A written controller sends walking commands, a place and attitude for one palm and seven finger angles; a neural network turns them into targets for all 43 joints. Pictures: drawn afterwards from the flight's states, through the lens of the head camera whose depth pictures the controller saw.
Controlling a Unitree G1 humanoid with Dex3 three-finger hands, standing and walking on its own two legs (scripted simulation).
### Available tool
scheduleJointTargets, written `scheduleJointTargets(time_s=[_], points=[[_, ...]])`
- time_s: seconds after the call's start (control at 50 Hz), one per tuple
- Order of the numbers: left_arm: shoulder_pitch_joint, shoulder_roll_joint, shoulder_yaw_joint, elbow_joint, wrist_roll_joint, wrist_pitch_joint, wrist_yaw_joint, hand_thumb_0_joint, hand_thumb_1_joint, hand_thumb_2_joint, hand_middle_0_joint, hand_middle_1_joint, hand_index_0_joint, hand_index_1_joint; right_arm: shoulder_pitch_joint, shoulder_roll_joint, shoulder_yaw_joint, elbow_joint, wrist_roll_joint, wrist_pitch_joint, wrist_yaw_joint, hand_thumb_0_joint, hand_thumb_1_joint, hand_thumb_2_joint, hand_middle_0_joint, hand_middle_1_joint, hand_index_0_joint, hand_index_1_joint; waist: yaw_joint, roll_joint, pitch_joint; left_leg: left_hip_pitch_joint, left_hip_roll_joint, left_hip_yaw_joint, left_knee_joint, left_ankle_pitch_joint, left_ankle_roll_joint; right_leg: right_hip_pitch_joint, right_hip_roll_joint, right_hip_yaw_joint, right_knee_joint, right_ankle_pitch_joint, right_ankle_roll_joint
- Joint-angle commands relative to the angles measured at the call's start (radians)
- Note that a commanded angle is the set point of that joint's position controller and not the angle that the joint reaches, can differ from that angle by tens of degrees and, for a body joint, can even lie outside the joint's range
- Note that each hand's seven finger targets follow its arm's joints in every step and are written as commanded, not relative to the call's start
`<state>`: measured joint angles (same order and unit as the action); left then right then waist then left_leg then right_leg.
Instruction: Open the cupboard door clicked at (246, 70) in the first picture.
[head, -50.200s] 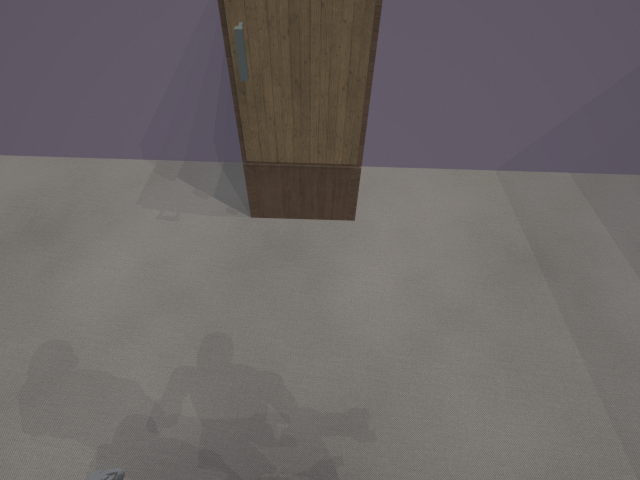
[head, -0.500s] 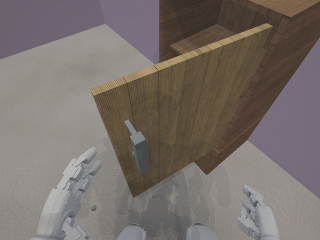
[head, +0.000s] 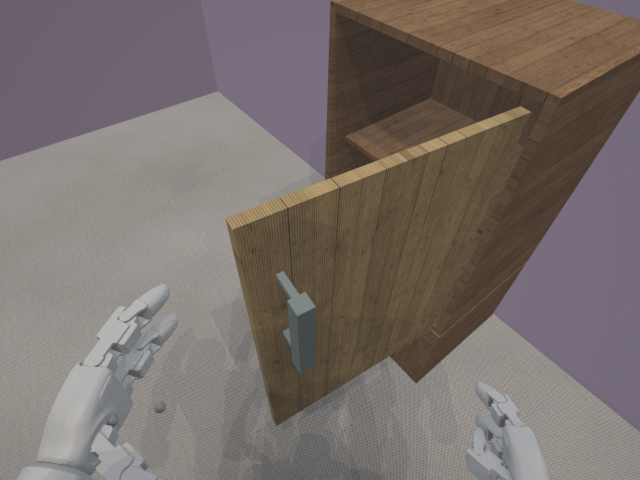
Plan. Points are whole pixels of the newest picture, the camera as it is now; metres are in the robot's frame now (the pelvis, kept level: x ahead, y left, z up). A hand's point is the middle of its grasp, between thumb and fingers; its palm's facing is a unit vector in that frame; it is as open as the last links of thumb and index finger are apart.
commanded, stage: draw the hand back to the body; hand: left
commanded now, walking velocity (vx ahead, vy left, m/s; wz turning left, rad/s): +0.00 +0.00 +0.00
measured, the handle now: (294, 323) +0.30 +0.06 +0.04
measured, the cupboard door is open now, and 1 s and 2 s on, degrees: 83 83 83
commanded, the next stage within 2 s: step back with the hand held close in 1.10 s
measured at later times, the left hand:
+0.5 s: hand (77, 326) +0.21 +0.23 +0.18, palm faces +0.36 -0.84 -0.40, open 11.8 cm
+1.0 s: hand (60, 294) +0.22 +0.23 +0.22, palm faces +0.43 -0.80 -0.41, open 7.6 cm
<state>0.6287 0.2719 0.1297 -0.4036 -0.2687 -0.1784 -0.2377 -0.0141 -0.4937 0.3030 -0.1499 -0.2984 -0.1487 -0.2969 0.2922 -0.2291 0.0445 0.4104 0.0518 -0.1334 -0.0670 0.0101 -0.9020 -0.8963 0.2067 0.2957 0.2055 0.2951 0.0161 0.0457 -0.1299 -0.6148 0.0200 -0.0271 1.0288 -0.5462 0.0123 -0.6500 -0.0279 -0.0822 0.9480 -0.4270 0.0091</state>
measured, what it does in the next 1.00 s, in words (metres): rises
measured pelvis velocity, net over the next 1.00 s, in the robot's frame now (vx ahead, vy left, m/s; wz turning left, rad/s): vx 0.03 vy -0.02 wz -0.03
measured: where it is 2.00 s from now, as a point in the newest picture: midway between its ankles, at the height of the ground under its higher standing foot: outside the picture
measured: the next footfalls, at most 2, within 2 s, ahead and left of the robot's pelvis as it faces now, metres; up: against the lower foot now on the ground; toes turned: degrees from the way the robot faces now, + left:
none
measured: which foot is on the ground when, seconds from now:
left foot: down 0.00-1.00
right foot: down 0.00-1.00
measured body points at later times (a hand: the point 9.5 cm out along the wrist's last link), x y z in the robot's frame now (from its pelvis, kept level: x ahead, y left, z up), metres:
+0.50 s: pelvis +0.03 +0.00 +0.05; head +0.01 -0.02 +0.50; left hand +0.18 +0.27 +0.20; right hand +0.21 -0.22 -0.03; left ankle -0.01 +0.11 -0.68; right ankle +0.03 -0.13 -0.68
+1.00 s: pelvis +0.03 -0.02 +0.06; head +0.01 -0.04 +0.51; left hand +0.19 +0.27 +0.24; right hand +0.21 -0.25 -0.02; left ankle -0.01 +0.11 -0.68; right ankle +0.03 -0.13 -0.68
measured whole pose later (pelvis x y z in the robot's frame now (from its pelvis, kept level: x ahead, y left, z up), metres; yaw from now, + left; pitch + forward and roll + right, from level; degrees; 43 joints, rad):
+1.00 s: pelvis +0.03 -0.02 +0.06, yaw -2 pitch -4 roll -1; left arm 0.49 0.33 0.33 -0.41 -0.05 -0.07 0.12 0.01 0.86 0.89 -0.21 -0.30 -0.21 -0.30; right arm 0.20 -0.23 0.01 0.64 0.00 -0.13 -0.08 0.01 -0.90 -0.90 0.21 0.30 0.20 0.29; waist 0.07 0.07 0.02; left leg -0.05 0.04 0.02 0.43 -0.31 -0.02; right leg -0.12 0.01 -0.05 0.42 -0.23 -0.01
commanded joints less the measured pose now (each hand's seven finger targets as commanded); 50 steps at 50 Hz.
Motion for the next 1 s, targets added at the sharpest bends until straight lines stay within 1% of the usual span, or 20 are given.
scheduleJointTargets(time_s=[0.0, 0.02, 0.04, 0.06, 0.1, 0.18, 0.3, 0.4, 0.44, 0.46, 0.54, 0.62, 0.7, 0.74, 0.76, 0.82, 0.84, 0.88, 0.96, 0.98], points=[[-0.03, 0.11, 0.102, -0.241, -0.032, -0.04, -0.012, 0.0, -0.325, 0.375, -0.156, -0.3, -0.156, -0.3, -0.107, -0.113, -0.052, -0.16, 0.007, -0.083, -0.004, 0.0, -0.9, -0.9, 0.2, 0.3, 0.2, 0.3, 0.005, 0.032, -0.075, 0.041, -0.026, -0.021, -0.243, 0.28, -0.012, 0.179, 0.047, -0.012, -0.151, 0.171, -0.031], [-0.026, 0.253, 0.143, -0.348, 0.134, 0.006, 0.158, 0.0, -0.29, 0.39, -0.158, -0.3, -0.158, -0.3, -0.094, -0.102, -0.06, -0.172, -0.01, -0.066, -0.035, 0.0, -0.9, -0.9, 0.2, 0.3, 0.2, 0.3, 0.065, 0.058, -0.107, 0.047, -0.008, -0.002, -0.307, 0.282, -0.01, 0.237, 0.026, 0.048, -0.192, 0.156, -0.04], [0.035, 0.142, 0.086, -0.332, 0.153, 0.05, 0.231, 0.0, -0.255, 0.405, -0.159, -0.3, -0.159, -0.3, -0.084, -0.082, -0.05, -0.166, -0.017, -0.06, -0.041, 0.0, -0.9, -0.9, 0.2, 0.3, 0.2, 0.3, 0.032, 0.069, -0.039, 0.051, -0.012, -0.002, -0.328, 0.262, -0.017, 0.223, 0.024, 0.035, -0.213, 0.14, -0.039], [0.041, 0.103, 0.045, -0.313, 0.181, 0.077, 0.276, 0.0, -0.22, 0.42, -0.16, -0.3, -0.16, -0.3, -0.077, -0.082, -0.043, -0.148, -0.02, -0.054, -0.04, 0.0, -0.9, -0.9, 0.2, 0.3, 0.2, 0.3, 0.024, 0.074, 0.004, 0.056, -0.005, -0.007, -0.34, 0.264, -0.018, 0.227, 0.021, 0.025, -0.221, 0.132, -0.037], [0.031, 0.116, 0.049, -0.329, 0.21, 0.099, 0.329, 0.0, -0.15, 0.45, -0.162, -0.3, -0.162, -0.3, -0.09, -0.089, -0.045, -0.136, -0.024, -0.047, -0.042, 0.0, -0.9, -0.9, 0.2, 0.3, 0.2, 0.3, 0.022, 0.014, -0.001, 0.099, 0.003, -0.01, -0.359, 0.308, -0.011, 0.262, 0.021, 0.02, -0.249, 0.162, -0.034], [-0.015, 0.167, 0.1, -0.311, 0.237, 0.107, 0.378, 0.0, -0.01, 0.51, -0.168, -0.3, -0.168, -0.3, -0.111, -0.097, -0.042, -0.1, -0.031, -0.049, -0.05, 0.0, -0.9, -0.9, 0.2, 0.3, 0.2, 0.3, 0.027, 0.007, 0.021, 0.171, 0.005, -0.003, -0.415, 0.323, -0.007, 0.332, 0.018, 0.024, -0.315, 0.185, -0.035], [-0.095, 0.175, 0.131, -0.29, 0.243, 0.095, 0.393, 0.0, 0.2, 0.6, -0.175, -0.3, -0.175, -0.3, -0.139, -0.097, -0.034, -0.052, -0.038, -0.07, -0.053, 0.0, -0.9, -0.9, 0.2, 0.3, 0.2, 0.3, 0.031, 0.019, 0.065, 0.264, 0.005, -0.001, -0.506, 0.362, -0.006, 0.419, 0.012, 0.023, -0.389, 0.22, -0.032], [-0.114, 0.194, 0.18, -0.288, 0.239, 0.083, 0.39, 0.0, 0.375, 0.675, -0.181, -0.3, -0.181, -0.3, -0.16, -0.097, -0.037, -0.014, -0.042, -0.084, -0.043, 0.0, -0.9, -0.9, 0.2, 0.3, 0.2, 0.3, 0.044, 0.043, 0.055, 0.347, 0.007, 0.011, -0.551, 0.504, -0.012, 0.501, 0.009, 0.025, -0.432, 0.326, -0.031], [-0.11, 0.205, 0.211, -0.273, 0.235, 0.08, 0.388, 0.0, 0.445, 0.705, -0.184, -0.3, -0.184, -0.3, -0.165, -0.094, -0.039, 0.003, -0.045, -0.085, -0.036, 0.0, -0.9, -0.9, 0.2, 0.3, 0.2, 0.3, 0.05, 0.03, 0.054, 0.37, 0.009, 0.02, -0.566, 0.551, -0.012, 0.529, 0.01, 0.024, -0.45, 0.365, -0.029], [-0.114, 0.208, 0.221, -0.27, 0.233, 0.078, 0.385, 0.0, 0.48, 0.72, -0.185, -0.3, -0.185, -0.3, -0.169, -0.093, -0.042, 0.006, -0.045, -0.083, -0.034, 0.0, -0.9, -0.9, 0.2, 0.3, 0.2, 0.3, 0.05, 0.001, 0.058, 0.383, 0.011, 0.024, -0.573, 0.564, -0.011, 0.536, 0.012, 0.026, -0.46, 0.384, -0.028], [-0.158, 0.227, 0.265, -0.265, 0.227, 0.069, 0.381, 0.0, 0.62, 0.78, -0.19, -0.3, -0.19, -0.3, -0.184, -0.095, -0.047, 0.024, -0.045, -0.075, -0.029, 0.0, -0.9, -0.9, 0.2, 0.3, 0.2, 0.3, 0.05, 0.027, 0.069, 0.418, 0.012, 0.035, -0.6, 0.577, -0.01, 0.561, 0.013, 0.034, -0.494, 0.404, -0.026], [-0.193, 0.249, 0.313, -0.246, 0.22, 0.06, 0.382, 0.0, 0.76, 0.84, -0.195, -0.3, -0.195, -0.3, -0.193, -0.095, -0.052, 0.039, -0.048, -0.067, -0.026, 0.0, -0.9, -0.9, 0.2, 0.3, 0.2, 0.3, 0.053, -0.008, 0.066, 0.444, 0.011, 0.044, -0.621, 0.574, -0.004, 0.588, 0.015, 0.037, -0.524, 0.423, -0.024], [-0.253, 0.268, 0.346, -0.245, 0.218, 0.049, 0.384, 0.0, 0.9, 0.9, -0.2, -0.3, -0.2, -0.3, -0.204, -0.096, -0.055, 0.052, -0.049, -0.064, -0.025, 0.0, -0.9, -0.9, 0.2, 0.3, 0.2, 0.3, 0.053, 0.04, 0.078, 0.468, 0.007, 0.051, -0.637, 0.564, -0.003, 0.595, 0.013, 0.044, -0.546, 0.423, -0.026], [-0.212, 0.225, 0.313, -0.192, 0.214, 0.052, 0.375, 0.0, 0.9, 0.9, -0.2, -0.3, -0.2, -0.3, -0.207, -0.095, -0.06, 0.055, -0.048, -0.059, -0.02, 0.0, -0.9, -0.9, 0.2, 0.3, 0.2, 0.3, 0.051, -0.012, 0.094, 0.475, 0.008, 0.057, -0.639, 0.553, 0.004, 0.586, 0.015, 0.045, -0.559, 0.422, -0.02], [-0.208, 0.218, 0.305, -0.184, 0.214, 0.052, 0.371, 0.0, 0.9, 0.9, -0.2, -0.3, -0.2, -0.3, -0.21, -0.099, -0.062, 0.056, -0.047, -0.055, -0.018, 0.0, -0.9, -0.9, 0.2, 0.3, 0.2, 0.3, 0.052, -0.009, 0.098, 0.475, 0.008, 0.06, -0.643, 0.544, 0.005, 0.588, 0.015, 0.046, -0.564, 0.416, -0.019], [-0.216, 0.231, 0.31, -0.186, 0.213, 0.047, 0.369, 0.0, 0.9, 0.9, -0.2, -0.3, -0.2, -0.3, -0.217, -0.101, -0.067, 0.057, -0.048, -0.047, -0.017, 0.0, -0.9, -0.9, 0.2, 0.3, 0.2, 0.3, 0.053, -0.026, 0.09, 0.478, 0.005, 0.063, -0.651, 0.52, 0.009, 0.6, 0.015, 0.052, -0.575, 0.409, -0.019], [-0.226, 0.246, 0.319, -0.218, 0.215, 0.041, 0.37, 0.0, 0.9, 0.9, -0.2, -0.3, -0.2, -0.3, -0.221, -0.102, -0.068, 0.053, -0.05, -0.048, -0.016, 0.0, -0.9, -0.9, 0.2, 0.3, 0.2, 0.3, 0.057, -0.007, 0.062, 0.488, 0.001, 0.063, -0.65, 0.525, 0.01, 0.614, 0.014, 0.055, -0.575, 0.418, -0.02], [-0.236, 0.268, 0.334, -0.237, 0.222, 0.037, 0.374, 0.0, 0.9, 0.9, -0.2, -0.3, -0.2, -0.3, -0.225, -0.102, -0.067, 0.06, -0.051, -0.054, -0.019, 0.0, -0.9, -0.9, 0.2, 0.3, 0.2, 0.3, 0.059, 0.04, 0.055, 0.496, 0.0, 0.064, -0.648, 0.551, 0.006, 0.622, 0.014, 0.056, -0.572, 0.44, -0.024], [-0.235, 0.267, 0.338, -0.228, 0.218, 0.037, 0.375, 0.0, 0.9, 0.9, -0.2, -0.3, -0.2, -0.3, -0.227, -0.093, -0.067, 0.06, -0.051, -0.056, -0.021, 0.0, -0.9, -0.9, 0.2, 0.3, 0.2, 0.3, 0.059, -0.005, 0.073, 0.495, -0.001, 0.066, -0.653, 0.527, 0.008, 0.612, 0.017, 0.058, -0.586, 0.424, -0.02], [-0.249, 0.273, 0.342, -0.228, 0.221, 0.037, 0.376, 0.0, 0.9, 0.9, -0.2, -0.3, -0.2, -0.3, -0.232, -0.096, -0.067, 0.065, -0.051, -0.059, -0.023, 0.0, -0.9, -0.9, 0.2, 0.3, 0.2, 0.3, 0.058, 0.025, 0.086, 0.497, -0.002, 0.068, -0.654, 0.515, 0.007, 0.607, 0.016, 0.062, -0.595, 0.415, -0.023]])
